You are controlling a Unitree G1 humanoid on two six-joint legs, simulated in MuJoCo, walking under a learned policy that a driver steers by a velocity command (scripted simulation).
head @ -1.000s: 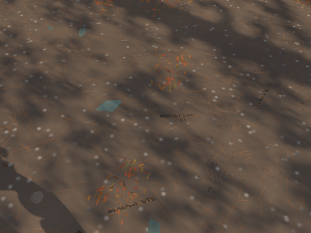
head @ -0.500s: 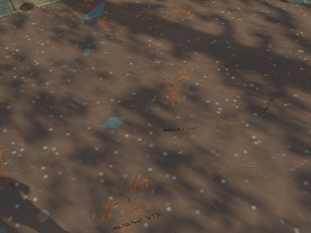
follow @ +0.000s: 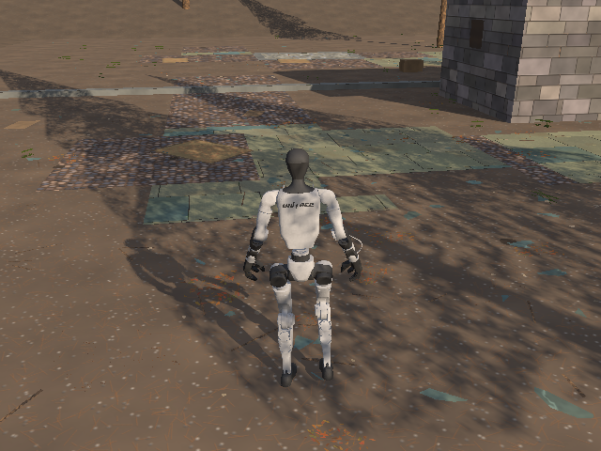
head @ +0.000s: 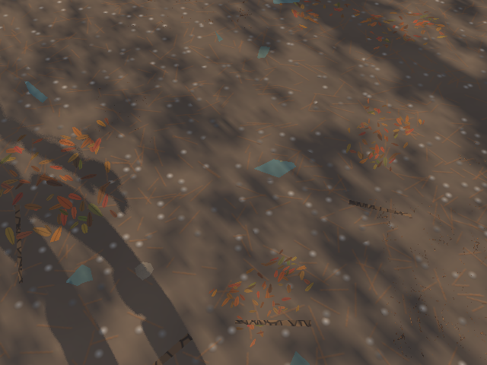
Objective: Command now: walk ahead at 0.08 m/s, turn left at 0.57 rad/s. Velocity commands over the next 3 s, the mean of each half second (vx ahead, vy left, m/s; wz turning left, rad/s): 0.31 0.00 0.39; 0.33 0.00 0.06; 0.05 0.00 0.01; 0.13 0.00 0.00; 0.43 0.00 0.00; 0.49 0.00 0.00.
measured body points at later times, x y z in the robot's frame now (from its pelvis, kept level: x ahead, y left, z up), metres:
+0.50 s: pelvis +0.11 +0.00 +0.00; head +0.13 -0.01 +0.45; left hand +0.03 +0.26 -0.12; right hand +0.33 -0.21 -0.11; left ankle +0.19 +0.15 -0.71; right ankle +0.02 -0.13 -0.74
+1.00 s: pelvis +0.32 +0.09 +0.00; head +0.35 +0.10 +0.45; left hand +0.39 +0.35 -0.14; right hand +0.37 -0.16 -0.15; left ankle +0.23 +0.14 -0.74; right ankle +0.47 +0.01 -0.71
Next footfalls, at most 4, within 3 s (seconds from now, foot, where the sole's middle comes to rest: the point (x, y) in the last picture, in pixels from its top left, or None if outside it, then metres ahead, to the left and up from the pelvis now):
0.14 right None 0.06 -0.12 -0.78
0.60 left None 0.27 0.15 -0.78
1.06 right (228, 350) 0.50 0.04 -0.78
1.36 left None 0.39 0.22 -0.78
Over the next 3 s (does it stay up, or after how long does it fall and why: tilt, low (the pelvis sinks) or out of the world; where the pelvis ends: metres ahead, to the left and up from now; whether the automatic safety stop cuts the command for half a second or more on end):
stays up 0.98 0.20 -0.01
